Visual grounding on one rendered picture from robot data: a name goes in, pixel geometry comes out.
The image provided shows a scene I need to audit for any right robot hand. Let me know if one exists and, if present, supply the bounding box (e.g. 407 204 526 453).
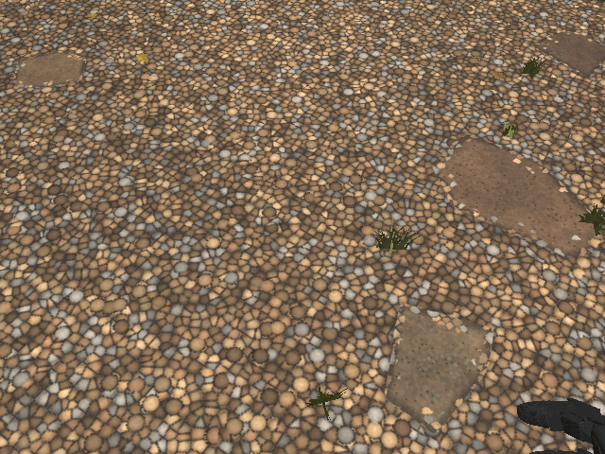
517 398 605 454

